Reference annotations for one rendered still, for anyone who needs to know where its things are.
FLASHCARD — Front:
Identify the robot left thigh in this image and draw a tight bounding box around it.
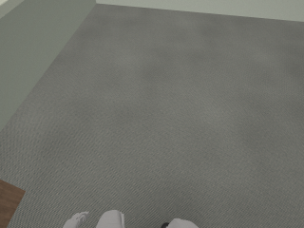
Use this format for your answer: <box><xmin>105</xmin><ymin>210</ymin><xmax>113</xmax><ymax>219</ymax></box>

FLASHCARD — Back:
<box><xmin>96</xmin><ymin>210</ymin><xmax>125</xmax><ymax>228</ymax></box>

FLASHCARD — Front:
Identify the left robot hand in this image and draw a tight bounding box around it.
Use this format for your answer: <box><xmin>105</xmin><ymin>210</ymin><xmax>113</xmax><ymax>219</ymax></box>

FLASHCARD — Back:
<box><xmin>63</xmin><ymin>211</ymin><xmax>89</xmax><ymax>228</ymax></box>

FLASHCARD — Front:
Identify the cupboard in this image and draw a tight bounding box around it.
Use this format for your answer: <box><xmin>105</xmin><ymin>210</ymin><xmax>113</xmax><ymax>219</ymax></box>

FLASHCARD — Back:
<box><xmin>0</xmin><ymin>180</ymin><xmax>26</xmax><ymax>228</ymax></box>

